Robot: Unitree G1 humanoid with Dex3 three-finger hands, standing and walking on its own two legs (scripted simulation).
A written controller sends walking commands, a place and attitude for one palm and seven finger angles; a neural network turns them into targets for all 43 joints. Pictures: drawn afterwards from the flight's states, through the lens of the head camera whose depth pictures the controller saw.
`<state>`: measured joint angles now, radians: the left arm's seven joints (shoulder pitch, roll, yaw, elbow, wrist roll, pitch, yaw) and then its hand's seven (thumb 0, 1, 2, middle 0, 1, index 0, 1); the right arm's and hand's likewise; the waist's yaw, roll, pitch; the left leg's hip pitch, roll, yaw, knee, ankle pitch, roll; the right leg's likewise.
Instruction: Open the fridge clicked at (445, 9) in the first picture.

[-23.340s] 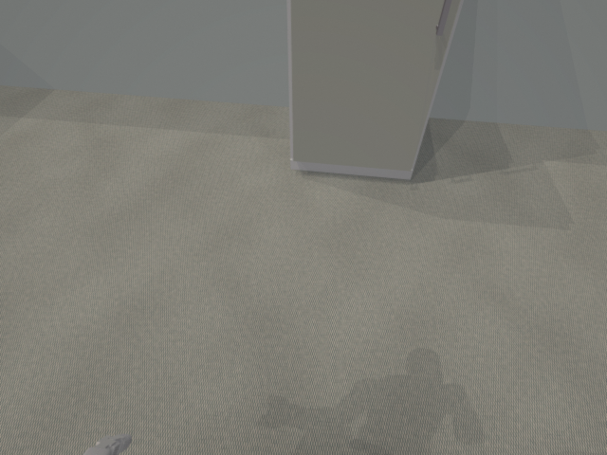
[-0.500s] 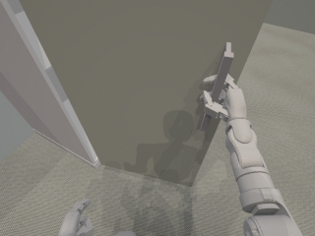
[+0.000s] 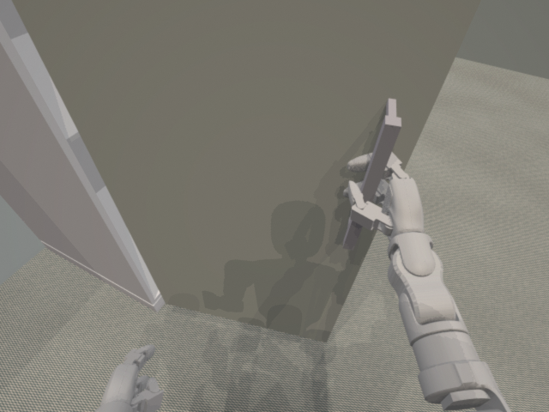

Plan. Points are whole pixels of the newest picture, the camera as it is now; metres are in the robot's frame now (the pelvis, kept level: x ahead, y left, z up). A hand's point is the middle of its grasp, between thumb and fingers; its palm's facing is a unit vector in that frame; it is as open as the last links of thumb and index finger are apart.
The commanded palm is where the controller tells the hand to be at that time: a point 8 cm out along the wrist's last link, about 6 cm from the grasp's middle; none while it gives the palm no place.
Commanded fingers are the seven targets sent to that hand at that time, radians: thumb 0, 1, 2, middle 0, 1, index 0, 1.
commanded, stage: loosen the grip on the handle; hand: right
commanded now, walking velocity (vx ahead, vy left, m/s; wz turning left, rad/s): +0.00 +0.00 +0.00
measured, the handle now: (366, 185) +0.43 -0.10 +0.11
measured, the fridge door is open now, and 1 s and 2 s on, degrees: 76 74 74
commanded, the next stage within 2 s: slip the hand off the handle in 0.66 s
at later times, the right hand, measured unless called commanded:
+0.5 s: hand (358, 209) +0.38 -0.09 +0.11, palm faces -0.07 +0.99 -0.12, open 12.8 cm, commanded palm +0.36 -0.14 +0.12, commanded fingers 0.00 0.55 -0.20 0.29 1.20 0.29 1.20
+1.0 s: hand (385, 212) +0.39 -0.13 +0.10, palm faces -0.04 +0.99 -0.12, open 14.7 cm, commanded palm +0.36 -0.18 +0.11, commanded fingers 0.00 0.55 -0.20 0.25 1.15 0.25 1.15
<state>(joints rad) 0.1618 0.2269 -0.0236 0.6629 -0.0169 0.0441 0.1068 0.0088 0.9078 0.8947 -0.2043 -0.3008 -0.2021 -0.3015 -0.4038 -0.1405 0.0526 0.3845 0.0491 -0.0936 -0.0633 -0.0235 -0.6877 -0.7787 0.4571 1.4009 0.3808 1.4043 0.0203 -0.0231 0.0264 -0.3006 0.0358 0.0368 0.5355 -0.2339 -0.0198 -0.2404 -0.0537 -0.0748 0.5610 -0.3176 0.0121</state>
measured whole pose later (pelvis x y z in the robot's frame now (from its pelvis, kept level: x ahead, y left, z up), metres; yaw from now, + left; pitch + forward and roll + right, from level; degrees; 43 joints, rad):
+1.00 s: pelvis -0.01 +0.00 -0.01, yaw +0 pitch +4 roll -1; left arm 0.27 0.24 -0.02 0.63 -0.03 -0.09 0.03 0.01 0.91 0.89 -0.20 -0.30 -0.20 -0.30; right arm -0.49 -0.23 -0.11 0.65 0.07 -0.26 0.08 -0.01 0.55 -0.20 0.30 1.16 0.25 1.16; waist 0.04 0.01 -0.03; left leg -0.44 0.05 0.02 0.61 -0.24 -0.01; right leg -0.36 -0.04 -0.08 0.61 -0.32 0.01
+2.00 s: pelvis -0.01 +0.01 -0.01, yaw -3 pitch +0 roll +0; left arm 0.23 0.24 -0.05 0.55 -0.02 -0.16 0.04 0.01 0.91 0.89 -0.20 -0.30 -0.20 -0.30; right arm 0.08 -0.23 -0.03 -0.02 0.15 -0.13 0.20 -0.01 0.56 -0.20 0.26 1.15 0.25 1.15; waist -0.04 -0.03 -0.03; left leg -0.36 0.05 0.07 0.65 -0.29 -0.01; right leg -0.31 -0.04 -0.02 0.66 -0.35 0.02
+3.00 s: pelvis +0.00 +0.00 +0.01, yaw -3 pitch -5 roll +0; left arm 0.21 0.22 -0.06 0.65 0.02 -0.16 0.08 0.01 0.91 0.89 -0.21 -0.30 -0.20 -0.30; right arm 0.36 -0.30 -0.20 -0.33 0.06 -0.02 -0.09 -0.01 0.06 -0.44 0.24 0.86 0.23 0.87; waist -0.08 -0.03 0.02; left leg -0.13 0.06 0.08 0.44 -0.22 -0.03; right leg -0.09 -0.03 -0.03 0.46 -0.28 0.00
